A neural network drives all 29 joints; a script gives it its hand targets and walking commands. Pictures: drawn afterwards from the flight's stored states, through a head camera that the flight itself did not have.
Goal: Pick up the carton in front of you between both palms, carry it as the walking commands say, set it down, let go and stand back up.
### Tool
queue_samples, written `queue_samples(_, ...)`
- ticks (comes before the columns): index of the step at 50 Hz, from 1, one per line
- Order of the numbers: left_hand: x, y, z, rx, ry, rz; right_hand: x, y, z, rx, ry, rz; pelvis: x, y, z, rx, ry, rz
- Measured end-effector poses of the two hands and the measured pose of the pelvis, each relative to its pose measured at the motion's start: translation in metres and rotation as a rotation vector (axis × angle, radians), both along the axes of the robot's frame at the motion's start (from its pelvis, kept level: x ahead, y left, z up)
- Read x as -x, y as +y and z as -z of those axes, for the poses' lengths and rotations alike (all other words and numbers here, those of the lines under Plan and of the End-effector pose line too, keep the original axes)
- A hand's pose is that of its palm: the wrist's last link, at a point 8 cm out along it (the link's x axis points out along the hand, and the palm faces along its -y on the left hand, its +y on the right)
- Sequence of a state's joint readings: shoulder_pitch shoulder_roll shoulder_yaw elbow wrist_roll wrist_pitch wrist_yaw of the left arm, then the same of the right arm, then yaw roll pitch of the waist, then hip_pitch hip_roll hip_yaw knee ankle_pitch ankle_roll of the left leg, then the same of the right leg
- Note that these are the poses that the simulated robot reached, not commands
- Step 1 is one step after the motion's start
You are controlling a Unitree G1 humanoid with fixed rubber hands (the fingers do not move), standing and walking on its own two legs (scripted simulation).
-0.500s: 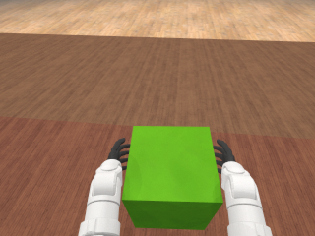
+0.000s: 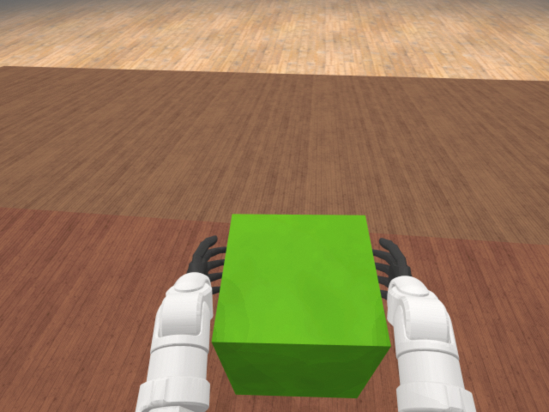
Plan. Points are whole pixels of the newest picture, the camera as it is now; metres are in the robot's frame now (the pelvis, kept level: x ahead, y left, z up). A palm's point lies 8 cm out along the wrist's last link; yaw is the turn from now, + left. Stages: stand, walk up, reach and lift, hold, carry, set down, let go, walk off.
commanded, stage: hold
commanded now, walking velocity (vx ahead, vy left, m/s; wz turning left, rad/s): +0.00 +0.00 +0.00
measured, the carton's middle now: (297, 309) +0.29 +0.00 -0.02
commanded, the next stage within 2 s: carry in 0.66 s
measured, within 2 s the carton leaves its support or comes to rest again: neither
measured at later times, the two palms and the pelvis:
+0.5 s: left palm (200, 279) +0.29 +0.15 +0.05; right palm (398, 282) +0.29 -0.15 +0.05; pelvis +0.01 +0.00 +0.00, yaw +0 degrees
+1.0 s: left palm (203, 238) +0.36 +0.15 +0.07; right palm (387, 239) +0.36 -0.15 +0.07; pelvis +0.09 +0.00 -0.02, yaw +0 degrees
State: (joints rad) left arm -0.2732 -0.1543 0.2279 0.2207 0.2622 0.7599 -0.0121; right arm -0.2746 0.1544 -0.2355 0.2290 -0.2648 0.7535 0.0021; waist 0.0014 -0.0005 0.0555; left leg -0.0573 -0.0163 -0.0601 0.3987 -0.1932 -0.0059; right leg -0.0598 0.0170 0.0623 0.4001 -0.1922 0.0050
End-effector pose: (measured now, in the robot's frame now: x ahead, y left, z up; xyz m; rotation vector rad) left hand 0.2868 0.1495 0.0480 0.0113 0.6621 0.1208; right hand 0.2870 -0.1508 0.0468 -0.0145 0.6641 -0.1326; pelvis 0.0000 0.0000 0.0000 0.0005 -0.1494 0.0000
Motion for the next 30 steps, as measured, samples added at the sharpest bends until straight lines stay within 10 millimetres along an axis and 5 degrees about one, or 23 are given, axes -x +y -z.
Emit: queue_samples(30,-0.006,0.0,0.0,-0.019,0.003,0.012,-0.006,0.0,0.0,0.02,0.004,-0.014,-0.012,-0.001,-0.002,0.001,0.01,-0.001)
